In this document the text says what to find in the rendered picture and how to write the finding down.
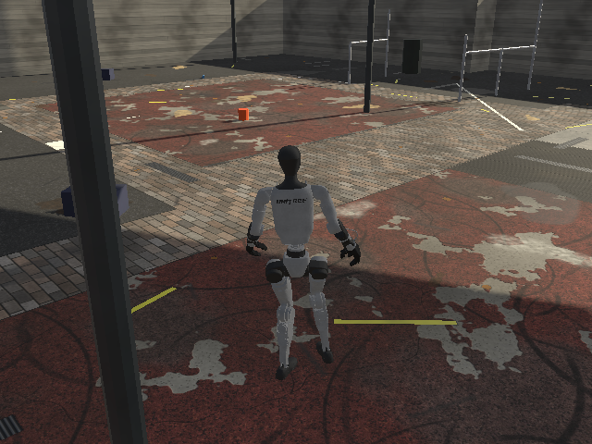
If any right robot hand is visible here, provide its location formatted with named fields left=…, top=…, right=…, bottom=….
left=340, top=242, right=361, bottom=266

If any left robot hand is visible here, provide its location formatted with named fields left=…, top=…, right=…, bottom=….
left=246, top=241, right=267, bottom=256

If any robot left upper arm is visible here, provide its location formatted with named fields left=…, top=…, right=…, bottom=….
left=250, top=187, right=273, bottom=236

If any robot left forearm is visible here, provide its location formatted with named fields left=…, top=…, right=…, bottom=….
left=247, top=222, right=260, bottom=247

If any robot torso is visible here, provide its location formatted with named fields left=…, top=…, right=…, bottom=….
left=271, top=181, right=314, bottom=278

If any robot right foot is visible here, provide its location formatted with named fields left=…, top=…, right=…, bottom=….
left=316, top=341, right=334, bottom=364

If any robot right upper arm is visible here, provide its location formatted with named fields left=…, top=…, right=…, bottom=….
left=311, top=185, right=342, bottom=234

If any robot right forearm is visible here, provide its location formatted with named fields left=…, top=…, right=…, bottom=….
left=334, top=219, right=356, bottom=251

